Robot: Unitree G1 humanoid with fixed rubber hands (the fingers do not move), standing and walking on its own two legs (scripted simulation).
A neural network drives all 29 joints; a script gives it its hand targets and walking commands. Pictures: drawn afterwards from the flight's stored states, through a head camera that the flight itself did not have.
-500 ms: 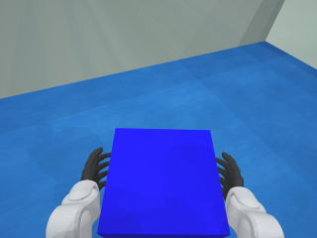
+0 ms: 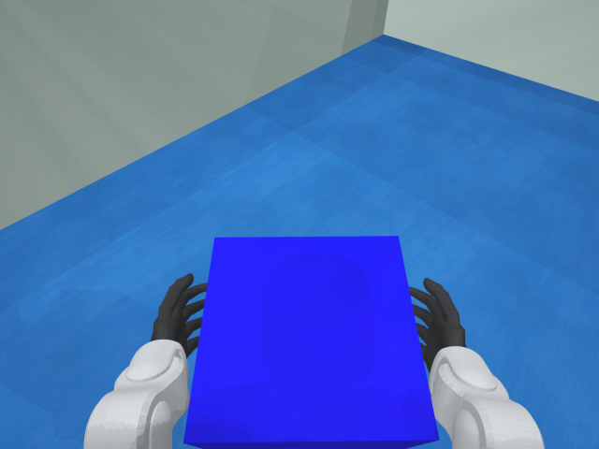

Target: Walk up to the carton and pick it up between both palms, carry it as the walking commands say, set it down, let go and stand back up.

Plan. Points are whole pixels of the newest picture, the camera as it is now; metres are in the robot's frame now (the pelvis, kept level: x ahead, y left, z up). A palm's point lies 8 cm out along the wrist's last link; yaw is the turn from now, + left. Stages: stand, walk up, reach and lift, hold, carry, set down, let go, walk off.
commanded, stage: carry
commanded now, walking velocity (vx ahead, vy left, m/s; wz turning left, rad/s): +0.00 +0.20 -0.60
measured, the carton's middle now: (306, 356) +0.25 +0.00 +0.02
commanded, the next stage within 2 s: none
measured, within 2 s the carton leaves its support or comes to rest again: neither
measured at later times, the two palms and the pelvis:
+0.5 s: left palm (156, 323) +0.27 +0.18 +0.07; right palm (402, 434) +0.16 -0.10 +0.06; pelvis +0.00 +0.13 -0.01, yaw -20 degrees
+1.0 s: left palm (105, 277) +0.32 +0.27 +0.08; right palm (287, 428) +0.15 +0.02 +0.09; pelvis +0.05 +0.27 +0.00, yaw -34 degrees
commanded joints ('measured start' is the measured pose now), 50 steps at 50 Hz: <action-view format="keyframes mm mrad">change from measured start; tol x32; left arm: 1 -318 -705 -622 -88 -254 15 -128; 50 -386 -755 -680 -88 -238 44 -98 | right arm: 1 -313 769 650 -59 238 -4 101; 50 -324 764 597 -59 237 15 128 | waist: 1 13 -224 -180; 7 -5 370 -217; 20 -7 123 -231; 23 14 -400 -170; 39 -11 -217 -210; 42 -5 341 -248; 50 -20 181 -205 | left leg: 1 76 -51 68 -141 11 5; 6 517 198 -110 -647 239 66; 10 285 252 -35 -621 224 211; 19 366 248 82 -439 458 241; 23 -238 -3 145 -15 -240 15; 27 -200 39 -59 195 -23 12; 41 535 172 -84 -660 232 65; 50 333 206 15 -537 455 211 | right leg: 1 107 -168 152 -113 350 -109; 5 -63 -87 81 73 152 -47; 7 -333 69 -121 480 -449 18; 10 -298 11 -48 764 -281 -11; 20 35 50 -201 33 -90 -54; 24 336 -409 494 -172 608 -238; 39 47 -134 112 -40 289 -88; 42 -310 86 -130 424 -417 21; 50 -126 42 -95 377 -218 0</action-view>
